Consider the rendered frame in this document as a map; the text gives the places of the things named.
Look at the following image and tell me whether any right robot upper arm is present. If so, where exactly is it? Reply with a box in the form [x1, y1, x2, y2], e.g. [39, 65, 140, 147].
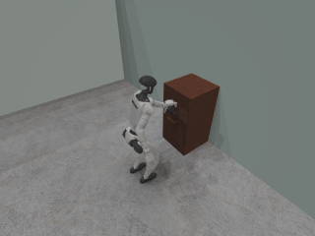
[135, 103, 154, 135]

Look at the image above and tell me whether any left robot shin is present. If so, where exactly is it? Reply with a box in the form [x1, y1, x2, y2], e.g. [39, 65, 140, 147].
[133, 152, 145, 169]

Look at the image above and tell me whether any right robot thigh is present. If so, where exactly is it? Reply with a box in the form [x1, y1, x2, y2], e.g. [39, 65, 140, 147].
[132, 141, 160, 156]

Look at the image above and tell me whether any robot right hand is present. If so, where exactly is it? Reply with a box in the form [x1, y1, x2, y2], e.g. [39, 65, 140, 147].
[145, 153, 156, 168]

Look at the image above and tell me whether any robot left forearm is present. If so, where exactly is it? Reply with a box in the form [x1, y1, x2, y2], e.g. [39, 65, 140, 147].
[153, 99, 167, 109]

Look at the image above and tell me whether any handle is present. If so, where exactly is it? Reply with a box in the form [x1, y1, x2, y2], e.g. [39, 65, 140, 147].
[166, 107, 178, 116]
[166, 117, 175, 125]

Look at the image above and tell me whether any robot right forearm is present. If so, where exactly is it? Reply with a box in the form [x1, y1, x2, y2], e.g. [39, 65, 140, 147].
[137, 129, 151, 155]

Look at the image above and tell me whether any robot left hand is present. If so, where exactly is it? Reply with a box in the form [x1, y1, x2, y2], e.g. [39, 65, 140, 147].
[163, 99, 177, 113]

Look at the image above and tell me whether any cabinet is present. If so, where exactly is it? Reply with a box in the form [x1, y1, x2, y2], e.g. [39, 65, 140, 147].
[162, 73, 220, 155]

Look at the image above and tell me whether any drawer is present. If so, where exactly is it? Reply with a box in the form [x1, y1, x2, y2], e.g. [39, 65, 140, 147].
[164, 98, 188, 122]

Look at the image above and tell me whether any left robot upper arm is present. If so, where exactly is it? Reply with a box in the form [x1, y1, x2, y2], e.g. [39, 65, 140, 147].
[133, 89, 155, 106]

